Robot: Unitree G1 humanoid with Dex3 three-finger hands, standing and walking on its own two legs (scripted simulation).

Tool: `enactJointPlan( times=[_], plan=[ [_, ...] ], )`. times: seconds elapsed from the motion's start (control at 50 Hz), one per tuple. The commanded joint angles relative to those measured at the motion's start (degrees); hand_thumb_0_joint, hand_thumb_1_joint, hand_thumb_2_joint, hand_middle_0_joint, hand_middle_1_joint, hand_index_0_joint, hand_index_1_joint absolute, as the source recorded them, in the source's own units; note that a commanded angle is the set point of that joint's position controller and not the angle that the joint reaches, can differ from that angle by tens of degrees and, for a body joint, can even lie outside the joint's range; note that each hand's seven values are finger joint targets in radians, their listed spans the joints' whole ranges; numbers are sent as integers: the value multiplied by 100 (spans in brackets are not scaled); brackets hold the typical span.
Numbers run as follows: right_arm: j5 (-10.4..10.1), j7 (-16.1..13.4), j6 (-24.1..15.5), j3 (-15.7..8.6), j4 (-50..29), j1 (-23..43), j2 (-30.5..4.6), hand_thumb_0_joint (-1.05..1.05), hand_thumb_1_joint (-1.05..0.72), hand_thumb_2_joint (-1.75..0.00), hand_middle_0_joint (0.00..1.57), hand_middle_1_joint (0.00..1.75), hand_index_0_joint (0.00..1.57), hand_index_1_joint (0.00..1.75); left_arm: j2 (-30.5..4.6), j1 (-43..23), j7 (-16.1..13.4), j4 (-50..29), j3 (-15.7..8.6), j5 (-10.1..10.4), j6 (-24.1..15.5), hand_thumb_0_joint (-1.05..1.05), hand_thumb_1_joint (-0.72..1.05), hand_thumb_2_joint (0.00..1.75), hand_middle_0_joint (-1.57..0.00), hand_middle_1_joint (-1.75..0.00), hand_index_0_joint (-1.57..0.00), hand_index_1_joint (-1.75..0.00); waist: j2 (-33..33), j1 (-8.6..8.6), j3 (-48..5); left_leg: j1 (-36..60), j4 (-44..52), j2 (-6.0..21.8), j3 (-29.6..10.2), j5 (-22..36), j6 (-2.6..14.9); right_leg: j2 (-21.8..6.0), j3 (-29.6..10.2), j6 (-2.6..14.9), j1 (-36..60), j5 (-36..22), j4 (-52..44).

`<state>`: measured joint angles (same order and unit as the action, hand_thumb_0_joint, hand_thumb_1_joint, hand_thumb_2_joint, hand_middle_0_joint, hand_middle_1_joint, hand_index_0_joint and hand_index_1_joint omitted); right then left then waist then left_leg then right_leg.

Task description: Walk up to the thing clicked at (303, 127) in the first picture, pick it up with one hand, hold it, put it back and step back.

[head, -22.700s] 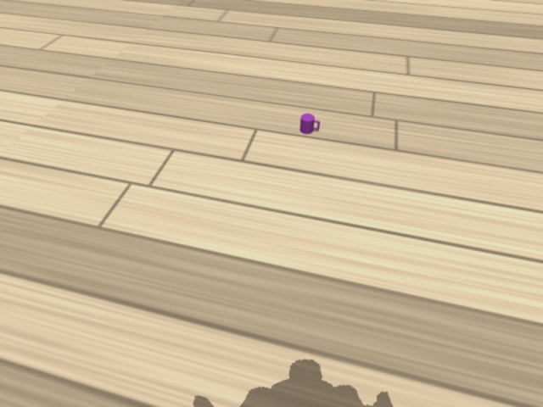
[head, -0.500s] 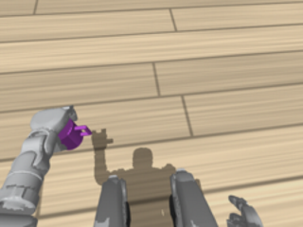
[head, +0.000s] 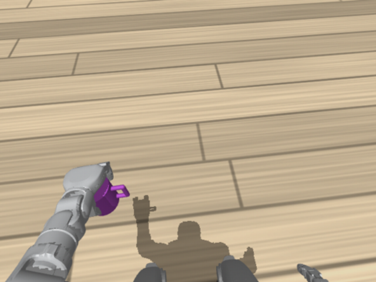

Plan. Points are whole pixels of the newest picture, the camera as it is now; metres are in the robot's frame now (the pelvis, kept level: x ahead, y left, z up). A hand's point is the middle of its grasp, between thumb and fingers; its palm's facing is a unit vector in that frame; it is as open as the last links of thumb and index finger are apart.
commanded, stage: lift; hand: left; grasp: from above
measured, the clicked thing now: (105, 193) +0.36 +0.21 -0.10
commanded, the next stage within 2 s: hold in 0.10 s
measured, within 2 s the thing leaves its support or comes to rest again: neither
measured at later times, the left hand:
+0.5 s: hand (87, 181) +0.36 +0.22 -0.01, palm faces -0.44 -0.05 -0.90, open 10.7 cm
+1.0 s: hand (85, 178) +0.35 +0.21 +0.01, palm faces -0.44 -0.05 -0.90, open 10.7 cm
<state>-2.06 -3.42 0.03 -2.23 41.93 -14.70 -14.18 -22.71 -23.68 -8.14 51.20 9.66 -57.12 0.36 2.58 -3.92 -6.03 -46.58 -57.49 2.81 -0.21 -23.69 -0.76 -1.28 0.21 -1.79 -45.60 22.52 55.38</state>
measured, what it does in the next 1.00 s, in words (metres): rises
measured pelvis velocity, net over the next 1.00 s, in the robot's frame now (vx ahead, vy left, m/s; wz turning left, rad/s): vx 0.04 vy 0.00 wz -0.02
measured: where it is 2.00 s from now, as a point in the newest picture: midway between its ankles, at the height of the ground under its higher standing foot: outside the picture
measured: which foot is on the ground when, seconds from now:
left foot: down 0.00-1.00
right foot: down 0.00-1.00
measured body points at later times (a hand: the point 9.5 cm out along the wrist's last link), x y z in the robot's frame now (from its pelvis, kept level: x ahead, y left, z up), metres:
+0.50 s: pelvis +0.03 +0.00 +0.04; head +0.07 -0.01 +0.49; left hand +0.38 +0.22 +0.04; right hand +0.13 -0.26 -0.09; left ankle +0.04 +0.13 -0.67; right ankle +0.05 -0.14 -0.67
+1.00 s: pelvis +0.04 +0.00 +0.05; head +0.06 -0.02 +0.50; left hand +0.37 +0.21 +0.06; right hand +0.15 -0.26 -0.07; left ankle +0.04 +0.13 -0.67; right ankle +0.05 -0.14 -0.67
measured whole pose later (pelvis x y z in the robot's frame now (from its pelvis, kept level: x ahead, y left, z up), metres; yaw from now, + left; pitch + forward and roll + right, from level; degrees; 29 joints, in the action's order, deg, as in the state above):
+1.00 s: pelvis +0.04 +0.00 +0.05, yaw -1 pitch +5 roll +0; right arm -3.4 -2.9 4.4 -2.6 39.6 -12.6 -14.5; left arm -22.1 -17.5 -0.3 40.9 12.4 -56.5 1.1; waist 2.9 -0.7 -2.8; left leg -22.0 -34.5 2.0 2.3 -17.1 -0.7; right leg -1.8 -1.4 -1.9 -22.7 16.6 34.7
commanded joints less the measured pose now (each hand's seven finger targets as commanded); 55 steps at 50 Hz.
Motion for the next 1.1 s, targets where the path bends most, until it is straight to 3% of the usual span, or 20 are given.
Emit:
enactJointPlan(
  times=[0.0, 0.06, 0.1, 0.24, 0.32, 0.46, 0.52, 0.56, 0.62, 0.64, 0.7, 0.82, 0.86, 1.08],
  plan=[
    [-3, -26, -179, -278, -588, -22, -777, 0, -91, -90, 20, 30, 20, 30, -1184, -1742, -168, -991, -338, 32, 26, 0, 43, 90, -71, -109, -78, -102, -82, 63, -1669, 1454, 1224, -288, 4, 713, 122, 290, -37, 196, 1199, -644, -1240],
    [-10, -21, -156, -310, -616, -6, -801, 0, -91, -90, 20, 30, 20, 30, -1174, -1594, -147, -1025, -355, 34, 34, 0, 43, 92, -71, -111, -77, -104, -106, 133, -1639, 1706, 1393, -306, 39, 906, 114, 284, -51, 192, 1451, -809, -1413],
    [-15, -24, -140, -299, -579, -14, -781, 0, -90, -90, 20, 30, 20, 30, -1078, -1662, -134, -1137, -283, 51, 64, 0, 43, 93, -70, -113, -77, -106, -129, 80, -1702, 1864, 1460, -301, 48, 1109, 117, 287, -78, 183, 1540, -1034, -1498],
    [-28, -12, -99, -327, -561, 75, -816, 0, -90, -90, 20, 30, 20, 30, -1108, -1549, -71, -1155, -284, 15, 106, 0, 41, 91, -68, -110, -75, -103, -162, 126, -1469, 2267, 1852, -296, 101, 1282, 97, 308, -34, 201, 1812, -1132, -1813],
    [-43, -1, -62, -354, -591, 85, -855, 0, -90, -90, 20, 30, 20, 30, -1123, -1550, 123, -1288, -249, -12, 59, 0, 42, 93, -69, -111, -76, -104, -117, 160, -1527, 2607, 1982, -267, 92, 1702, 70, 339, 21, 219, 2001, -1426, -1864],
    [-66, 24, -9, -324, -720, 180, -819, 0, -90, -90, 20, 30, 20, 30, -1033, -1442, 273, -1502, -212, -4, 19, 0, 41, 95, -67, -114, -75, -106, -117, 180, -1275, 2702, 2212, -288, 130, 1762, 71, 349, 4, 224, 2178, -1490, -2078],
    [-77, 37, 16, -352, -739, 178, -834, 0, -90, -90, 20, 30, 20, 30, -1024, -1349, 359, -1514, -193, -19, 28, 0, 41, 95, -67, -114, -74, -106, -214, 195, -1413, 2829, 2186, -310, 182, 2146, 96, 326, -20, 202, 2404, -1887, -2068],
    [-77, 46, 47, -362, -780, 177, -857, 0, -90, -90, 20, 30, 20, 30, -1182, -1352, 386, -1670, -302, -28, 24, 0, 40, 97, -65, -116, -73, -108, -90, 280, -1456, 2920, 2234, -314, 198, 2266, 84, 328, -8, 207, 2514, -1961, -2097],
    [-86, 56, 79, -333, -832, 234, -837, 0, -90, -90, 20, 30, 20, 30, -1041, -1375, 412, -1678, -207, -24, 23, 0, 39, 98, -65, -118, -72, -110, -160, 191, -1307, 2953, 2321, -317, 200, 2168, 96, 324, -19, 198, 2483, -1905, -2183],
    [-90, 50, 90, -337, -843, 263, -842, 0, -90, -90, 20, 30, 20, 30, -1125, -1429, 407, -1869, -253, -20, 18, 0, 40, 98, -65, -117, -73, -109, -119, 271, -1349, 2999, 2374, -316, 191, 2132, 90, 323, -10, 201, 2533, -1850, -2216],
    [-99, 47, 116, -320, -863, 299, -823, 0, -90, -90, 20, 30, 20, 30, -1178, -1334, 432, -1873, -319, -10, 47, 0, 40, 98, -65, -116, -73, -108, -192, 297, -1310, 3007, 2425, -344, 222, 2083, 116, 302, -45, 174, 2637, -1858, -2304],
    [-112, 27, 162, -305, -917, 398, -816, 0, -90, -90, 20, 30, 20, 30, -1190, -1220, 525, -1986, -297, 38, 40, 0, 38, 99, -63, -118, -71, -110, -179, 327, -1255, 3157, 2537, -342, 262, 2181, 132, 291, -49, 162, 2778, -1955, -2423],
    [-117, 22, 183, -279, -947, 423, -786, 0, -91, -90, 20, 30, 20, 30, -1051, -1274, 545, -2030, -177, 29, 53, 0, 39, 98, -64, -119, -72, -111, -282, 281, -1221, 3196, 2569, -343, 256, 2164, 151, 289, -64, 144, 2745, -1983, -2463],
    [-150, 3, 261, -254, -997, 570, -772, 0, -90, -90, 20, 30, 20, 30, -1154, -1175, 614, -2182, -255, 51, 76, 0, 39, 98, -63, -119, -71, -111, -163, 403, -1124, 3414, 2865, -320, 294, 2091, 129, 297, -31, 186, 2958, -1793, -2648]
  ],
)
